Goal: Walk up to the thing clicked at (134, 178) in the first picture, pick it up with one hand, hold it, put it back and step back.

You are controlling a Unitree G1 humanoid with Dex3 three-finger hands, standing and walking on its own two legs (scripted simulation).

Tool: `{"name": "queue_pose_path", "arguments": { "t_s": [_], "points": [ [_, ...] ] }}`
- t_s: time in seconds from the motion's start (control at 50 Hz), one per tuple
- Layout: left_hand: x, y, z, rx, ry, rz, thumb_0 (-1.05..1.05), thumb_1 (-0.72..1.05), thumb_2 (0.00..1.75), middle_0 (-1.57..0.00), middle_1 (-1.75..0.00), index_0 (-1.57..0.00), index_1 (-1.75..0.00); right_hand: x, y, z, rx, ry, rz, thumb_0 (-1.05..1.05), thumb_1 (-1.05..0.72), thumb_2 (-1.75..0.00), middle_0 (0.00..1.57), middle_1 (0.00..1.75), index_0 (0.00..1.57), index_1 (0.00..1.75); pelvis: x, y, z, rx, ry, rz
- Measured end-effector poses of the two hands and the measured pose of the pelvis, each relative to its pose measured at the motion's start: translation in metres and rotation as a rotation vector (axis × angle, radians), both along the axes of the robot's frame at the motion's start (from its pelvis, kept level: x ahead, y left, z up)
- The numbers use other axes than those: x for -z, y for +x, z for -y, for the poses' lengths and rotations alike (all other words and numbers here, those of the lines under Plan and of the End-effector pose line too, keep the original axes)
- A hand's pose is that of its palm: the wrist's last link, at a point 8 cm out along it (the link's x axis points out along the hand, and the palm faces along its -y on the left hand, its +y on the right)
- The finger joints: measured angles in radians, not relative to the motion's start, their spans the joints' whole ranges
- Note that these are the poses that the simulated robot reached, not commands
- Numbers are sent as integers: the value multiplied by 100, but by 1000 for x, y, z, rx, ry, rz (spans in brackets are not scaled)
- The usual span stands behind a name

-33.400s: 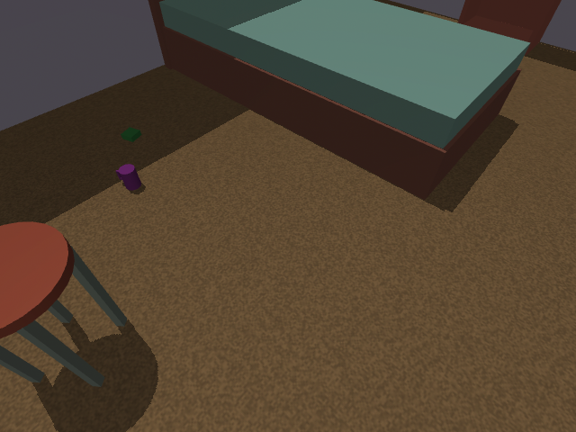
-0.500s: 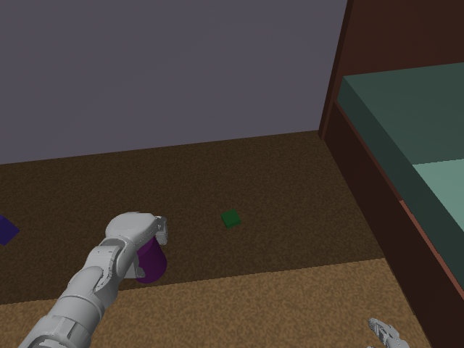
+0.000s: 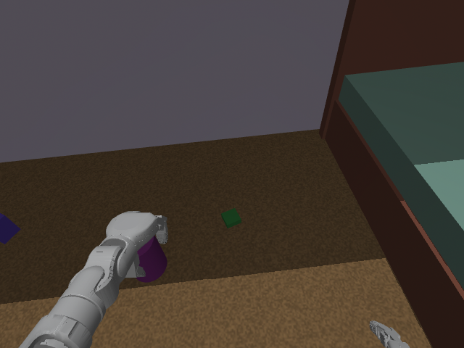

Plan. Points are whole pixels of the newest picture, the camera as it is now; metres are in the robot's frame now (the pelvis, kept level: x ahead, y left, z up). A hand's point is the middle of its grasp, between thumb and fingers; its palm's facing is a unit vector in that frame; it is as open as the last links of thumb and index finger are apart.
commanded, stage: crouch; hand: left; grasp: from above
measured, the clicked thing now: (139, 248) +0.32 +0.24 -0.07
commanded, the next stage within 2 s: none
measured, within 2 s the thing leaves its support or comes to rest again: neither
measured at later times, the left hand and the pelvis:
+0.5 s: hand (149, 267) +0.31 +0.24 -0.14, palm faces -0.44 +0.01 -0.90, open 9.5 cm; pelvis -0.02 +0.00 -0.05, yaw +1 degrees
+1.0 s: hand (170, 283) +0.36 +0.25 -0.39, palm faces -0.46 +0.01 -0.89, open 9.5 cm; pelvis -0.07 +0.01 -0.26, yaw -1 degrees
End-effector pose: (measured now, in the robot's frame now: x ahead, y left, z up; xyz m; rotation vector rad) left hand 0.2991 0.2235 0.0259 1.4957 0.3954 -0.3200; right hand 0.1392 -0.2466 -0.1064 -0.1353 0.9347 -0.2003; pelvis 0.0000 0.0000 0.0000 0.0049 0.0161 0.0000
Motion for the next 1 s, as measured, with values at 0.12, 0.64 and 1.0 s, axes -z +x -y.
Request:
{"name": "queue_pose_path", "arguments": {
  "t_s": [0.12,0.64,1.0],
  "points": [
    [-1,3,0,-8,-2,11,0,-11,82,-37,-97,-64,-95,0,0,1,7,5,-2,1,-91,-90,20,30,20,30,0,2,0,-1,0,-2],
    [183,40,-14,15,90,22,1,-11,81,-37,-103,-64,-101,109,-102,36,42,-142,-265,1,-91,-90,20,30,20,30,113,-36,-4,-22,-40,-359],
    [359,72,-28,-8,71,-17,1,-11,82,-38,-104,-65,-101,266,-168,7,43,-100,-435,1,-90,-90,21,30,20,30,259,-65,-10,-8,-75,-586]
  ]
}}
